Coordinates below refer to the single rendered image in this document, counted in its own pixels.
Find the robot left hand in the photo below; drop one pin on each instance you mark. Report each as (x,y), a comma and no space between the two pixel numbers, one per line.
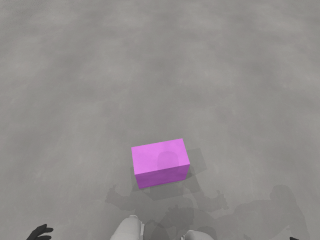
(39,231)

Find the robot left thigh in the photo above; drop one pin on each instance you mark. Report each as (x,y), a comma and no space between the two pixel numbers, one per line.
(129,229)

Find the carton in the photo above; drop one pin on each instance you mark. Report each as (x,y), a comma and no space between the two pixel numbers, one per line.
(160,163)

